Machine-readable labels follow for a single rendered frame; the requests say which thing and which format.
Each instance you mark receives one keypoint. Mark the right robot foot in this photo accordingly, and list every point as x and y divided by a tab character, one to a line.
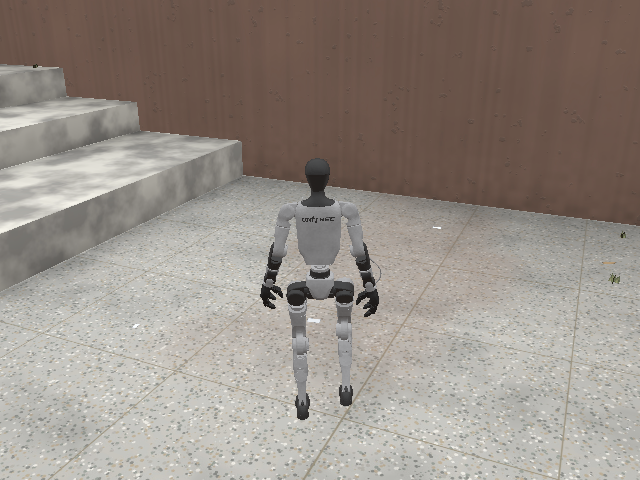
345	397

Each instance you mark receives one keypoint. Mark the right robot forearm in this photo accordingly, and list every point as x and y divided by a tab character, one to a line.
365	271

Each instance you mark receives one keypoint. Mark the right robot upper arm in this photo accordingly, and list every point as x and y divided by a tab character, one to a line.
350	211

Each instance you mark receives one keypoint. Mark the left robot hand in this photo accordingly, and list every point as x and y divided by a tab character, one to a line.
265	294

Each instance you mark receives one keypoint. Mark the left robot upper arm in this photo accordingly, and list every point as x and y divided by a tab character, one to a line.
286	213

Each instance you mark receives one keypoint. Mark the robot right thigh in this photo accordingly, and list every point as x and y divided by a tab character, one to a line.
344	297

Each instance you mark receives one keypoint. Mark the left robot forearm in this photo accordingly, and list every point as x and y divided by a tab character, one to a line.
272	269

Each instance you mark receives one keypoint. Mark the right robot hand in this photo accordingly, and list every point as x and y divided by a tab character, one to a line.
373	302

